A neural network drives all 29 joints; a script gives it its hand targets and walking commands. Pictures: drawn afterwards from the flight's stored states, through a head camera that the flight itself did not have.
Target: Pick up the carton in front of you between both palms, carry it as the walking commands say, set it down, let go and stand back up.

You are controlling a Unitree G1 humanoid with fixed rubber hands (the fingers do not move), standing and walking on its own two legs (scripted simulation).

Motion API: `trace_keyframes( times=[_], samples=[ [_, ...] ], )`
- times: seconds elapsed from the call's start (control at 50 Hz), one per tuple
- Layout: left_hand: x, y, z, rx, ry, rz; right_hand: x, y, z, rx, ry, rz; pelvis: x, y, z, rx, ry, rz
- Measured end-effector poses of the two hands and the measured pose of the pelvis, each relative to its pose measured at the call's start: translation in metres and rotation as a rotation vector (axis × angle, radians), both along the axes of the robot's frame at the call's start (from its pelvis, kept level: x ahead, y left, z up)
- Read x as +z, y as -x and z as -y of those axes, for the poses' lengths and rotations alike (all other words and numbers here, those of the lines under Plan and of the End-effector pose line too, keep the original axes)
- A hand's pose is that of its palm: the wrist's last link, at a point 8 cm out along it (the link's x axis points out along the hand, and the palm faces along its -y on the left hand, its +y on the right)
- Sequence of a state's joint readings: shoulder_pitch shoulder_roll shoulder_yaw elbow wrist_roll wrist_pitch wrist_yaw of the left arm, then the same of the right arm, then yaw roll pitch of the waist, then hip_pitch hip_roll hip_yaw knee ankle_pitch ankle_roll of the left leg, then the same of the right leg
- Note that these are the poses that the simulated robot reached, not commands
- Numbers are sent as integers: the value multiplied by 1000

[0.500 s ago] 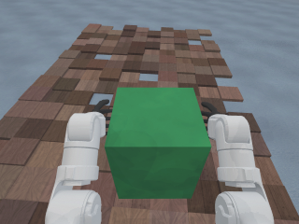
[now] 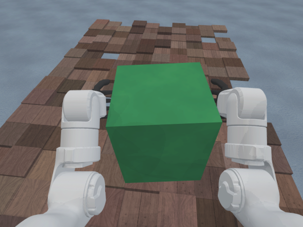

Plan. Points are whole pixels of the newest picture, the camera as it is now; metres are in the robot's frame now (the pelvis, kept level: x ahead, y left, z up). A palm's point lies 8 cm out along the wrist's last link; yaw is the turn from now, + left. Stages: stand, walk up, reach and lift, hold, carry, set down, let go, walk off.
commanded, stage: carry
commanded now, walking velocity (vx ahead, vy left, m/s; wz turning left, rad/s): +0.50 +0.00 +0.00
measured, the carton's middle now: (160, 125) +0.37 +0.01 +0.10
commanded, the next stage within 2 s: none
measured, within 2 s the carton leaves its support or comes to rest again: neither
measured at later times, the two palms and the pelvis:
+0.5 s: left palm (132, 48) +0.67 +0.12 +0.17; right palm (216, 57) +0.65 -0.18 +0.16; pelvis +0.28 -0.01 -0.01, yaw +0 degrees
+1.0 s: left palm (133, 36) +0.96 +0.16 +0.09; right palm (194, 37) +0.95 -0.14 +0.10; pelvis +0.59 +0.00 -0.02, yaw -1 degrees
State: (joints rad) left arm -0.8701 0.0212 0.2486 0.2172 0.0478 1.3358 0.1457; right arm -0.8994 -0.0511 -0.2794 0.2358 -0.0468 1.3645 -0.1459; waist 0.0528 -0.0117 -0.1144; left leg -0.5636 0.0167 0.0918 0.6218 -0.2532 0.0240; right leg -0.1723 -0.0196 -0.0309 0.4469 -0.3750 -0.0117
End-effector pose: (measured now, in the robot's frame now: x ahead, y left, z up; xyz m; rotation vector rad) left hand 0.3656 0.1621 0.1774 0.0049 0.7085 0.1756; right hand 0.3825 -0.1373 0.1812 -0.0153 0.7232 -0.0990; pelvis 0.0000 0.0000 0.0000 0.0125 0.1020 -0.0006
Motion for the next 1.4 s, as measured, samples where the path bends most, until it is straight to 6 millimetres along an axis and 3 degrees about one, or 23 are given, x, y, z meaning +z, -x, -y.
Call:
trace_keyframes(
  times=[0.06,0.16,0.3,0.4,0.48,0.56,0.7,0.84,0.96,1.08,1.24,1.4],
  samples=[
    [-13,-39,-11,-13,24,7,-10,-31,-11,-16,20,7,-12,-32,-12,-14,-9,14],
    [-32,-95,-9,-52,51,-48,-35,-64,-9,-65,36,-48,-3,-73,-22,-17,13,17],
    [-21,-178,11,-83,79,25,-25,-130,10,-141,7,27,10,-138,-24,-15,27,-1],
    [-7,-242,27,-79,78,85,-15,-195,26,-152,-17,87,6,-203,-13,-16,17,-5],
    [-7,-297,40,-69,38,96,-20,-257,40,-118,-23,97,-12,-266,3,-7,7,12],
    [-26,-335,42,-41,-3,7,-40,-310,43,-73,-37,6,-9,-310,14,-1,9,16],
    [-52,-388,27,34,10,-81,-62,-386,27,-9,-32,-83,9,-382,24,1,-13,8],
    [-58,-466,12,42,19,-23,-66,-467,13,-11,-35,-26,4,-472,17,-13,1,9],
    [-75,-564,3,-18,32,5,-76,-548,4,-42,9,4,-18,-567,-1,-22,7,23],
    [-93,-636,16,-103,26,-91,-97,-593,16,-98,37,-92,-4,-629,-14,-35,11,20],
    [-66,-726,38,-134,37,-23,-70,-671,37,-157,18,-24,13,-711,-13,-39,26,6],
    [-16,-832,55,-99,20,120,-20,-793,55,-104,20,119,3,-818,18,-30,-2,16]
  ],
)
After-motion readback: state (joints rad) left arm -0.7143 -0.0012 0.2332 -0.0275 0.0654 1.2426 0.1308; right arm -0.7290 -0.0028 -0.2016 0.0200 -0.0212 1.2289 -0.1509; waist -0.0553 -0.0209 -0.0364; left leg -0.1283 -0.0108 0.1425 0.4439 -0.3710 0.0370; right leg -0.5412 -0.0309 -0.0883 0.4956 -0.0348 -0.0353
